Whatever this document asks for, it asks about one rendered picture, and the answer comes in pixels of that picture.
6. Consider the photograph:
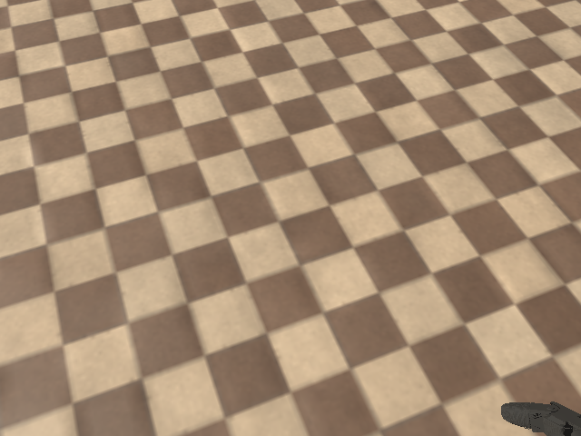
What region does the robot right hand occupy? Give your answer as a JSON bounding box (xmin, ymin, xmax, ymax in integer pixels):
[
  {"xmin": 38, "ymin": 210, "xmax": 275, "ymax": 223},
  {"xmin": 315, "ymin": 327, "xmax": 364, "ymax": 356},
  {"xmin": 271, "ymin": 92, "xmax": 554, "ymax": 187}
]
[{"xmin": 501, "ymin": 401, "xmax": 581, "ymax": 436}]

